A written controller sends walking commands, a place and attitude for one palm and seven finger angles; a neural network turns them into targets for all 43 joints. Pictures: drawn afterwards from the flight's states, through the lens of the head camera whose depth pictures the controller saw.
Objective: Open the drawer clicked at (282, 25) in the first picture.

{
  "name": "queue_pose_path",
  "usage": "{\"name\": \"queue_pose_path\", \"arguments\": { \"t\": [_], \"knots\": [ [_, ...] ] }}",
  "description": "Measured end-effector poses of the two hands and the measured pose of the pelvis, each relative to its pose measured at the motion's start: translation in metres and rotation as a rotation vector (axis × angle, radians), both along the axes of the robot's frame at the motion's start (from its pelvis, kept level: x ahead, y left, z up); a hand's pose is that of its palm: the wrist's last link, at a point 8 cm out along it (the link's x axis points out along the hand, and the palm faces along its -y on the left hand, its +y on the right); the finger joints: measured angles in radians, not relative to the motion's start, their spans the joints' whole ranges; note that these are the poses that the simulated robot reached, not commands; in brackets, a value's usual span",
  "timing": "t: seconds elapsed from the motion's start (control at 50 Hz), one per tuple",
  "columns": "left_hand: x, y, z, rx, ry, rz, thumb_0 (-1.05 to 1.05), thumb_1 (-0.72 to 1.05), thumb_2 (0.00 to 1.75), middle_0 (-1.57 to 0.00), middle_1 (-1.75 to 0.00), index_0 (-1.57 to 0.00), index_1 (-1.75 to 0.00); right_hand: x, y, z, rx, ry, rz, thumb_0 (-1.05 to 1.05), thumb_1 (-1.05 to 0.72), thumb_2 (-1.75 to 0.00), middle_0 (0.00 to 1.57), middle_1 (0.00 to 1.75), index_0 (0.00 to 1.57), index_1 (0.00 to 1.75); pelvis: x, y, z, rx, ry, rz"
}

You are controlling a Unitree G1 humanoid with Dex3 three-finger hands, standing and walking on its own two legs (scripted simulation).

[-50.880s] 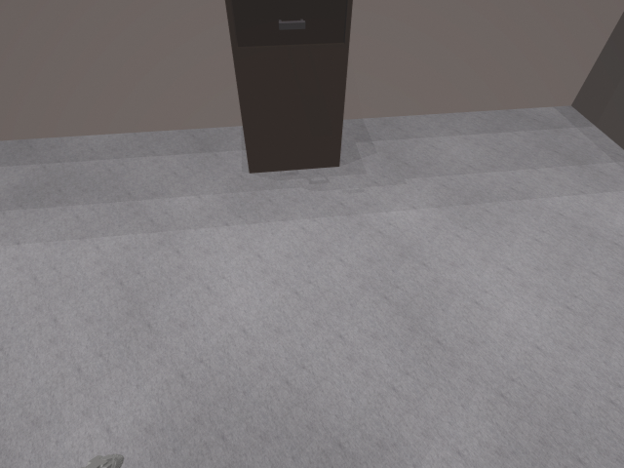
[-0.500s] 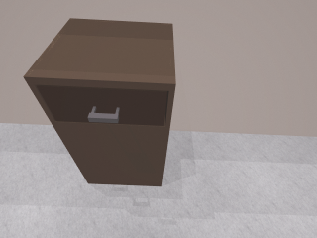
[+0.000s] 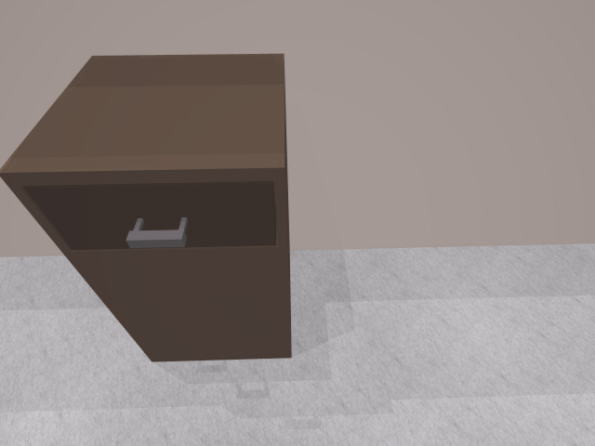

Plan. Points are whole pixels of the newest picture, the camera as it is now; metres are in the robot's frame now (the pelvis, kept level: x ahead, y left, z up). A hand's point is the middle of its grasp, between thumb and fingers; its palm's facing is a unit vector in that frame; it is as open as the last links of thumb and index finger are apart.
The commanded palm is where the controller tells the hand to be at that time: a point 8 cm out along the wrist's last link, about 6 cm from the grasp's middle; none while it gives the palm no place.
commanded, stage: come to a stop and stand still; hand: left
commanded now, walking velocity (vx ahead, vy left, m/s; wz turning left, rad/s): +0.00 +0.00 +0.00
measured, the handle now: (159, 230) +0.48 +0.29 -0.04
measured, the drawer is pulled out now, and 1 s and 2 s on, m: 0.00 0.00 0.00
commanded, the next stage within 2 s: look again from close up in 0.46 s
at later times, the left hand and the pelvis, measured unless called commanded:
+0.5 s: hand out of the picture -0.04 +0.14 -0.18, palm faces +0.10 -0.98 -0.17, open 7.4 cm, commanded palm none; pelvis +0.02 -0.01 +0.00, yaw +0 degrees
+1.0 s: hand out of the picture +0.03 +0.24 -0.17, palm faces -0.02 -0.97 -0.23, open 7.4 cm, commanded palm none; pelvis +0.00 +0.06 +0.00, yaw -2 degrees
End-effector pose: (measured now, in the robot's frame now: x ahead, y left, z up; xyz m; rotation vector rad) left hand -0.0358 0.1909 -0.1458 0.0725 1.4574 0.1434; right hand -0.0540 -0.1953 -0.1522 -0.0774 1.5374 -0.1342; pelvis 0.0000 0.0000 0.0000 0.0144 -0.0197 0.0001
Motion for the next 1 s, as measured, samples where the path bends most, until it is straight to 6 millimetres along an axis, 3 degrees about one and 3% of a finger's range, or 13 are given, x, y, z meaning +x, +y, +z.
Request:
{"name": "queue_pose_path", "arguments": {
  "t": [0.22, 0.38, 0.58, 0.66, 0.74, 0.88, 1.0],
  "knots": [
    [-0.013, -0.017, 0.000, 0.006, 0.035, 0.045, 0.00, 0.91, 0.90, -0.20, -0.30, -0.20, -0.30, 0.041, -0.013, -0.004, -0.008, -0.064, 0.032, 0.01, -0.93, -0.90, 0.20, 0.30, 0.20, 0.30, 0.011, -0.011, -0.001, 0.000, -0.004, 0.006],
    [-0.015, -0.012, 0.001, 0.022, 0.051, 0.053, 0.00, 0.91, 0.90, -0.20, -0.30, -0.20, -0.30, 0.060, -0.026, -0.003, -0.041, -0.098, 0.044, 0.01, -0.93, -0.90, 0.19, 0.30, 0.20, 0.30, 0.017, -0.012, -0.002, 0.002, -0.006, 0.005],
    [-0.006, 0.001, 0.000, 0.034, 0.037, 0.044, 0.00, 0.91, 0.90, -0.20, -0.30, -0.20, -0.30, 0.068, -0.022, 0.000, -0.053, -0.105, 0.053, 0.01, -0.93, -0.90, 0.19, 0.30, 0.20, 0.30, 0.021, -0.004, -0.002, -0.003, -0.001, 0.000],
    [0.000, 0.015, 0.005, 0.045, 0.013, -0.011, 0.00, 0.91, 0.90, -0.20, -0.30, -0.20, -0.30, 0.075, -0.019, 0.004, -0.066, -0.160, 0.016, 0.01, -0.94, -0.90, 0.19, 0.30, 0.20, 0.30, 0.014, 0.009, -0.001, -0.016, 0.019, -0.023],
    [0.015, 0.041, -0.004, 0.056, -0.018, -0.057, 0.00, 0.90, 0.90, -0.20, -0.30, -0.20, -0.30, 0.078, -0.007, 0.000, -0.082, -0.236, -0.006, 0.01, -0.93, -0.90, 0.19, 0.30, 0.20, 0.30, 0.010, 0.024, -0.009, -0.026, 0.016, -0.035],
    [0.053, 0.081, -0.002, 0.096, -0.140, -0.065, 0.00, 0.91, 0.90, -0.20, -0.30, -0.20, -0.30, 0.061, 0.017, 0.000, -0.075, -0.210, 0.035, 0.01, -0.94, -0.90, 0.19, 0.30, 0.20, 0.30, 0.003, 0.045, -0.008, -0.021, -0.007, -0.032],
    [0.063, 0.097, 0.004, 0.102, -0.155, -0.102, 0.00, 0.91, 0.90, -0.20, -0.30, -0.20, -0.30, 0.044, 0.033, 0.001, -0.053, -0.179, 0.030, 0.01, -0.94, -0.90, 0.20, 0.30, 0.20, 0.30, -0.001, 0.057, -0.005, -0.009, 0.006, -0.042]
  ]
}}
